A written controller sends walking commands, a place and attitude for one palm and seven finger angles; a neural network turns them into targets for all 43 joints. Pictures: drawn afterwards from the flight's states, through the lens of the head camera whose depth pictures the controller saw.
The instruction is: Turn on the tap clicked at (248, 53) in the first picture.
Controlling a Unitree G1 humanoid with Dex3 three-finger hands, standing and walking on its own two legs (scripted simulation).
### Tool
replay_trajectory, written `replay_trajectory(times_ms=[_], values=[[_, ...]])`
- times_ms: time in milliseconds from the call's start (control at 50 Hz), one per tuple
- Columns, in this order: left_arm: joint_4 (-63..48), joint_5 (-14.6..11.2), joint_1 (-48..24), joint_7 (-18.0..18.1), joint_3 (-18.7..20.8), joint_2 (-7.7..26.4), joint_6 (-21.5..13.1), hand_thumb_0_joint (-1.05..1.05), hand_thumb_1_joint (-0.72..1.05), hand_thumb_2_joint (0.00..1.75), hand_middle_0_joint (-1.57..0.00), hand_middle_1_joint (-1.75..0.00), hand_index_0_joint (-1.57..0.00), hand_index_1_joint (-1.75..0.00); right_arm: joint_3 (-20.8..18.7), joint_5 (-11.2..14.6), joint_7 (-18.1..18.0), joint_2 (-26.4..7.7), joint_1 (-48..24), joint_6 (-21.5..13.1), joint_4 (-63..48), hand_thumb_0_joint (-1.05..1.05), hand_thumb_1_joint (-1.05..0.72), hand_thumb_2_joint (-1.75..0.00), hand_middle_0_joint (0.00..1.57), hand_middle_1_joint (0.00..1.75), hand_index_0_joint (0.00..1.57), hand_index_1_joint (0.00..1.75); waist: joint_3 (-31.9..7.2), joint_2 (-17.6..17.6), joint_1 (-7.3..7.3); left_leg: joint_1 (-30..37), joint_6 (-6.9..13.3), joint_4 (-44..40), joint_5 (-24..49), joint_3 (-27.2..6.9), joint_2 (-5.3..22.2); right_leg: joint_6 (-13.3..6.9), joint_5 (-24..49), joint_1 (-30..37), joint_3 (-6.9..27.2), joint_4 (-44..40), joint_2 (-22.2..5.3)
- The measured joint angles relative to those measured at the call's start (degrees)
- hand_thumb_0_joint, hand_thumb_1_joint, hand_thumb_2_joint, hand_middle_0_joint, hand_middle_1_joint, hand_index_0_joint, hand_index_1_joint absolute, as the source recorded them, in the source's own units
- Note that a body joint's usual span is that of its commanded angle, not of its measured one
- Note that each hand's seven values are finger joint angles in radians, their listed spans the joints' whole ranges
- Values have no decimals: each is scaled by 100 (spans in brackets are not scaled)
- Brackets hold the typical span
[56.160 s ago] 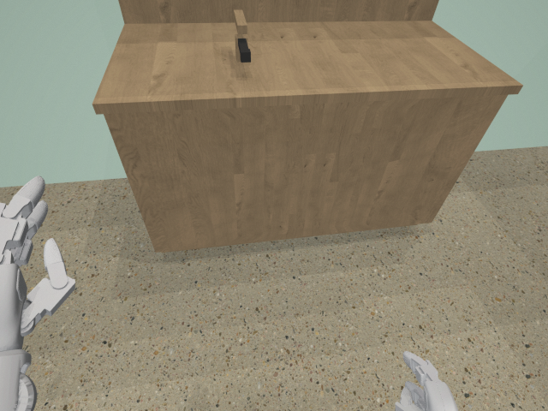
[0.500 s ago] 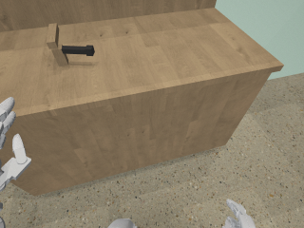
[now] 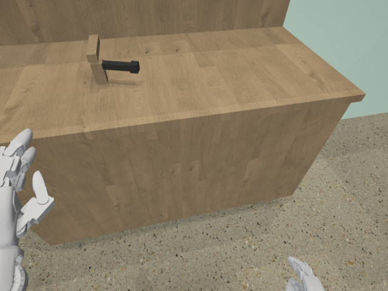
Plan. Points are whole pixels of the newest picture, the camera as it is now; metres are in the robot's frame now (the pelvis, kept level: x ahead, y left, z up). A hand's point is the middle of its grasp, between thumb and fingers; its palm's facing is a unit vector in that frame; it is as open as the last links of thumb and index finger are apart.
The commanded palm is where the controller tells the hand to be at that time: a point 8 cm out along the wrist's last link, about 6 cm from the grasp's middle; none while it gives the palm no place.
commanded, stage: stand and check the lever's angle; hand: left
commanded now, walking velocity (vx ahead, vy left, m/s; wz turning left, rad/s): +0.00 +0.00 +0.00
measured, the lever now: (134, 67) +0.72 +0.24 +0.09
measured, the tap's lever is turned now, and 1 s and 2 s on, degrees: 71 71 71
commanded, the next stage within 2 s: stand and wait in 0.20 s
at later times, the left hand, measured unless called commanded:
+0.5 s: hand (60, 175) +0.25 +0.24 +0.16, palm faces +0.34 -0.85 -0.40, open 7.4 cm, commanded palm +0.20 +0.28 +0.19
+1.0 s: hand (45, 175) +0.24 +0.25 +0.17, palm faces +0.39 -0.84 -0.36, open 7.4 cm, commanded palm +0.19 +0.29 +0.19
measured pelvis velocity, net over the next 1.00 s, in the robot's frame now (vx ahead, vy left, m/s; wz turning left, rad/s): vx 0.03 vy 0.01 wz -0.01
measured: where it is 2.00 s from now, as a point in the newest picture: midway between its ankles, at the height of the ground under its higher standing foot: outside the picture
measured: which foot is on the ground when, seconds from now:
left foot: down 0.00-1.00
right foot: down 0.00-1.00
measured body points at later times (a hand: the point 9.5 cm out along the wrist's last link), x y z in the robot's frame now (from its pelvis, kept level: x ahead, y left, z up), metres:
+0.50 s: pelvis +0.04 +0.00 +0.01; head +0.07 +0.01 +0.46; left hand +0.23 +0.28 +0.18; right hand +0.21 -0.24 -0.07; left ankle +0.03 +0.13 -0.73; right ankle +0.04 -0.09 -0.73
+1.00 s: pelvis +0.03 +0.01 +0.02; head +0.04 +0.01 +0.46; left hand +0.22 +0.29 +0.19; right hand +0.20 -0.21 -0.07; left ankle +0.03 +0.13 -0.73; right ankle +0.04 -0.09 -0.73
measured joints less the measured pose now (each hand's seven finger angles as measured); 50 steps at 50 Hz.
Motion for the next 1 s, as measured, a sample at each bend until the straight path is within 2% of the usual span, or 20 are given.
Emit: replay_trajectory(times_ms=[20, 40, 80, 120, 160, 200, 240, 300, 380, 440, 580, 680, 800, 900, 1000], values=[[-165, 4, 58, 17, -53, 8, 13, 1, 89, 90, -21, -30, -21, -30, 37, -26, -20, -3, -2, -37, -92, 2, -91, -90, 21, 30, 21, 30, 12, -46, -12, 175, 19, -522, -21, 9, 9, 15, -88, -54, -8, 92, -12], [-362, 6, 110, 34, -106, 18, 11, 1, 89, 90, -21, -30, -21, -30, 59, -60, -43, -46, 5, -86, -208, 2, -91, -90, 21, 30, 21, 30, 1, 3, -28, 340, 70, -1098, -204, -125, 39, 43, -335, -171, -46, 282, 35], [-632, 43, 84, 94, -110, 155, -15, 1, 89, 90, -21, -30, -21, -30, 48, -91, -96, 17, -85, -163, -286, 2, -91, -90, 21, 30, 21, 30, 133, -97, -9, 341, -15, -1241, 436, -97, 4, 178, -1010, -406, 151, 957, 57], [-729, 92, 29, 117, -1, 342, -62, 1, 88, 90, -21, -30, -21, -30, 43, -89, -82, 153, -88, -217, -296, 2, -91, -90, 21, 30, 20, 30, 164, -215, 28, 451, -107, -1419, 690, -35, -59, 283, -1190, -505, 332, 1545, 58], [-702, 100, 4, 134, 139, 465, -99, 1, 88, 90, -22, -30, -21, -30, 75, -58, -35, 226, -4, -255, -312, 2, -91, -90, 21, 30, 20, 30, 64, -180, -1, 545, -172, -1663, 806, -93, -71, 370, -1236, -284, 295, 1266, 40], [-609, 105, 26, 165, 295, 537, -151, 1, 88, 90, -22, -30, -21, -30, 124, -21, 7, 253, 84, -269, -357, 2, -91, -90, 21, 30, 20, 30, -53, -106, -22, 553, -231, -1747, 821, -146, -68, 403, -943, 159, 240, 348, 18], [-454, 101, 34, 154, 388, 484, -219, 1, 89, 90, -21, -30, -21, -30, 138, -2, 54, 220, 44, -230, -355, 2, -91, -90, 21, 30, 21, 30, -57, 43, -19, 462, -250, -1557, 696, -185, 12, 216, -199, 355, 205, -187, 103], [-209, 51, 44, 88, 222, 239, -172, 1, 89, 90, -21, -30, -21, -30, 75, 31, 116, 121, -78, -129, -237, 2, -91, -90, 21, 30, 21, 30, -4, 209, -66, 342, -183, -1282, 617, -268, 52, 75, -226, 452, 129, -333, 183], [-235, 5, 281, 43, -59, 18, -37, 1, 89, 90, -21, -30, -21, -30, 11, 13, 73, -30, -100, -70, -258, 2, -91, -90, 21, 30, 21, 30, 45, 161, -68, 631, -180, -1747, 730, -220, 8, 127, -283, 545, 190, -434, 168], [-405, 2, 376, 66, -127, 82, -18, 1, 89, 90, -21, -30, -21, -30, -44, -1, -9, -78, -130, -48, -304, 2, -91, -90, 21, 30, 21, 30, 130, 15, -42, 805, -211, -2008, 728, -165, -71, 182, -302, 612, 243, -477, 89], [-660, -9, 296, 157, 209, 432, -179, 1, 88, 90, -22, -30, -21, -30, -97, 42, -51, -87, -318, -25, -483, 2, -91, -90, 20, 30, 20, 30, 204, -9, -21, 901, -182, -2113, 771, -132, -78, 211, -241, 722, 277, -628, 86], [-437, -41, 300, 132, 168, 297, -189, 1, 89, 90, -21, -30, -21, -30, -60, 54, -16, -51, -363, 32, -544, 2, -91, -90, 20, 30, 20, 30, 37, 100, -34, 908, -169, -2135, 767, -112, -69, 225, -204, 747, 297, -706, 96], [-209, -40, 311, 103, -52, 110, -62, 1, 89, 90, -21, -30, -21, -30, 15, 17, -34, -9, -294, 90, -502, 2, -91, -90, 21, 30, 20, 30, -63, 149, 28, 907, -155, -2165, 797, -104, -60, 231, -142, 768, 306, -790, 106], [-229, -31, 193, 140, -74, 112, -38, 1, 89, 90, -21, -30, -21, -30, 52, -13, -54, 8, -217, 100, -419, 2, -91, -90, 21, 30, 21, 30, -34, 132, 74, 918, -145, -2219, 863, -117, -69, 237, -66, 799, 294, -874, 99], [-283, -35, 160, 168, -3, 153, -82, 1, 89, 90, -21, -30, -21, -30, 51, -16, -45, 5, -172, 109, -368, 2, -91, -90, 21, 30, 21, 30, -43, 147, 50, 924, -129, -2264, 919, -104, -77, 255, 11, 815, 306, -950, 92]])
